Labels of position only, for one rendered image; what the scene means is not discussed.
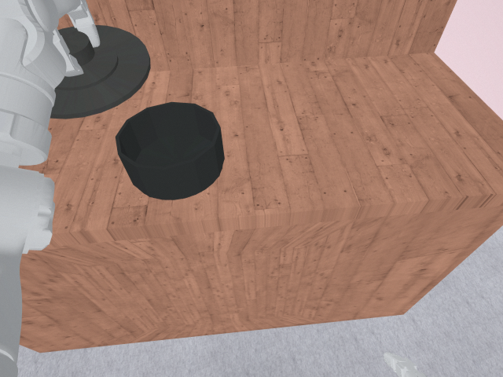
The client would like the table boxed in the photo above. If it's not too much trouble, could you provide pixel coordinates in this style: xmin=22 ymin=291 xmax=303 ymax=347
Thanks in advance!
xmin=18 ymin=0 xmax=503 ymax=353

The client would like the lid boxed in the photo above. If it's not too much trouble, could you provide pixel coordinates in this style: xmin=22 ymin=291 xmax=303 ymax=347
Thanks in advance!
xmin=50 ymin=25 xmax=151 ymax=119

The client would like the robot right hand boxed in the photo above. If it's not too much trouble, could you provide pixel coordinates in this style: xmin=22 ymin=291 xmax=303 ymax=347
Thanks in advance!
xmin=384 ymin=352 xmax=427 ymax=377

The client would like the knob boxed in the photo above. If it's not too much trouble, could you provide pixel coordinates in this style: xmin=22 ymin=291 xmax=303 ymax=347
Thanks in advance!
xmin=60 ymin=31 xmax=95 ymax=66

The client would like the robot left upper arm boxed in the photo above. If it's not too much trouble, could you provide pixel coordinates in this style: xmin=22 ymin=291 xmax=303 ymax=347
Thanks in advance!
xmin=0 ymin=165 xmax=55 ymax=377

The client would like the pot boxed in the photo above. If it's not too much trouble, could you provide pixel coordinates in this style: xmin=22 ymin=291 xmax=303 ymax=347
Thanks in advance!
xmin=116 ymin=102 xmax=225 ymax=200

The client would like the robot left hand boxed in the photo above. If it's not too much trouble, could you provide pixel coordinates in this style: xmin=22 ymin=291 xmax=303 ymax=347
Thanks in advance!
xmin=53 ymin=0 xmax=100 ymax=77

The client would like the left robot forearm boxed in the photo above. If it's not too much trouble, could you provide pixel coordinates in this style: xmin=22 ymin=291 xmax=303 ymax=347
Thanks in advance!
xmin=0 ymin=0 xmax=66 ymax=168

